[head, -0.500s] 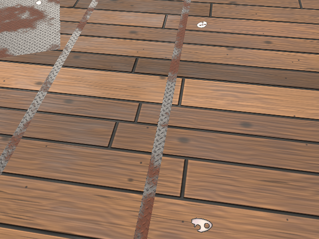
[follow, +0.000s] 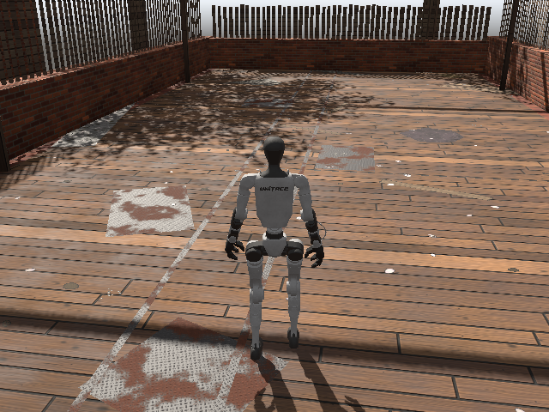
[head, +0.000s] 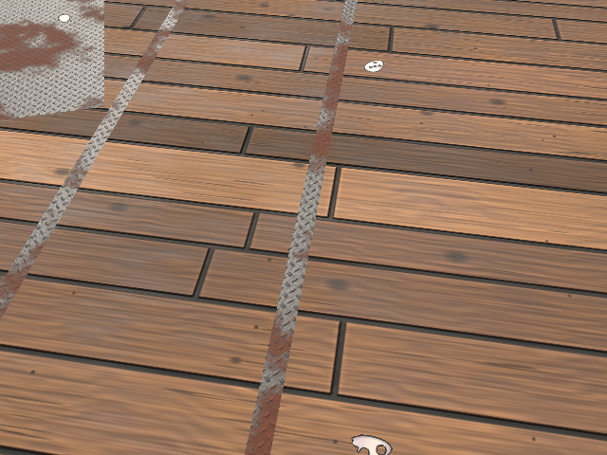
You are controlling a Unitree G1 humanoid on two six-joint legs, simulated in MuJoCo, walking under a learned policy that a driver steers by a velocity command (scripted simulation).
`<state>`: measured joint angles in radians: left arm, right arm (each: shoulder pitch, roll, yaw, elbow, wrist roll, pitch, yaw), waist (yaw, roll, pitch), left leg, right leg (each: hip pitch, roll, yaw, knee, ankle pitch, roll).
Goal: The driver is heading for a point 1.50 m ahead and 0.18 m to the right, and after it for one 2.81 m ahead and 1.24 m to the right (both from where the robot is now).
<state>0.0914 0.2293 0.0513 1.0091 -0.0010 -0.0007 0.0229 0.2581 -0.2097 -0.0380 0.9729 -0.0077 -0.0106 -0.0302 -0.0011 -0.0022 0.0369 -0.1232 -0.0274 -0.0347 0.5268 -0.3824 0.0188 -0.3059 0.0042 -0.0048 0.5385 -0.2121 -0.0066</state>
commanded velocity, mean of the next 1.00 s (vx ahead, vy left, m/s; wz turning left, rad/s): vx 0.00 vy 0.00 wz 0.00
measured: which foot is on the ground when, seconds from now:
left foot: down 0.00-1.00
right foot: down 0.00-1.00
